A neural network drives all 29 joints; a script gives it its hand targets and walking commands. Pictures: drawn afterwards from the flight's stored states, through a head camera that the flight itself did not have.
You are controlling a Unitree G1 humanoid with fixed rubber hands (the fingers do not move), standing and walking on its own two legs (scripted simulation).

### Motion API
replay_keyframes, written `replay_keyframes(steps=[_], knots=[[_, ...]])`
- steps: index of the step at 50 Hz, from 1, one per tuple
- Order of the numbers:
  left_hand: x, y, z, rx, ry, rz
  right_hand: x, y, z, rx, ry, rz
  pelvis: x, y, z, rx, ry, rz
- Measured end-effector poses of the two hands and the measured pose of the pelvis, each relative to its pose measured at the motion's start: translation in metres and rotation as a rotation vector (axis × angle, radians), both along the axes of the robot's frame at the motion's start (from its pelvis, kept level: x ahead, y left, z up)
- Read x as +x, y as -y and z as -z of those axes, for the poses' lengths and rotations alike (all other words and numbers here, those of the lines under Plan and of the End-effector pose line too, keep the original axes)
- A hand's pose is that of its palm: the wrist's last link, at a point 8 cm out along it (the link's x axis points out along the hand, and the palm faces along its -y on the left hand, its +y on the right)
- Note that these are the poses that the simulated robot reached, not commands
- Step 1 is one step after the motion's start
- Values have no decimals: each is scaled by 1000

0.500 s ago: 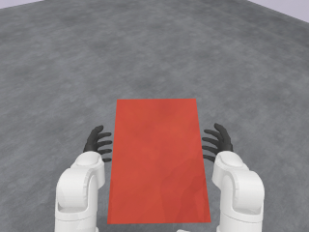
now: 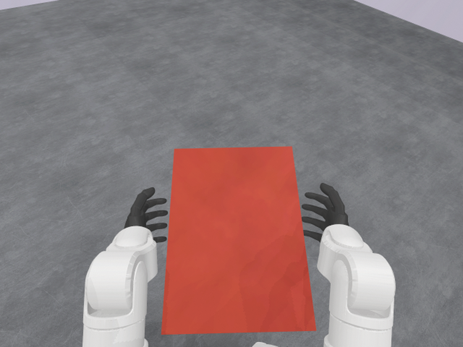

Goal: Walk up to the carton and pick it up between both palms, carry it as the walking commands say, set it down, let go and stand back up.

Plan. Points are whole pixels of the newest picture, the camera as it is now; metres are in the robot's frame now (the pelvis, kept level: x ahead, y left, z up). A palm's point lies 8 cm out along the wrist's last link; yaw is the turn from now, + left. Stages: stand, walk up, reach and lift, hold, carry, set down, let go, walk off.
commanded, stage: carry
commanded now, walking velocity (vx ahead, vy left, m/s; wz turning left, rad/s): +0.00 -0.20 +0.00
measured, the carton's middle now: (235, 237) +0.31 -0.01 +0.01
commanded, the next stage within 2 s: none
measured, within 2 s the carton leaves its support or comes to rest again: neither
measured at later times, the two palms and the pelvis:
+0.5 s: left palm (230, 277) +0.20 +0.00 +0.09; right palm (440, 272) +0.21 -0.29 +0.11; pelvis -0.06 -0.14 +0.00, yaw +2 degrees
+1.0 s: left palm (307, 319) +0.15 -0.09 +0.10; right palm out of the picture +0.16 -0.38 +0.11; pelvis -0.11 -0.24 +0.00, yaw +3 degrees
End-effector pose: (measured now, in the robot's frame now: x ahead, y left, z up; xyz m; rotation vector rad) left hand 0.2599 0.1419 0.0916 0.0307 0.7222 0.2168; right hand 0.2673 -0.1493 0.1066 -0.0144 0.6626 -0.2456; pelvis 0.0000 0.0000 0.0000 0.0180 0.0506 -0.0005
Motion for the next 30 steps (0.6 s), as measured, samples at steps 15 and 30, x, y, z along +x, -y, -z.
replay_keyframes(steps=[15,30], knots=[[-25,102,1,20,-24,10,-27,103,12,36,-22,15,-28,98,0,19,6,-29],[-73,154,-3,19,-16,-34,-63,154,6,23,-15,-36,-65,163,0,-16,7,-30]])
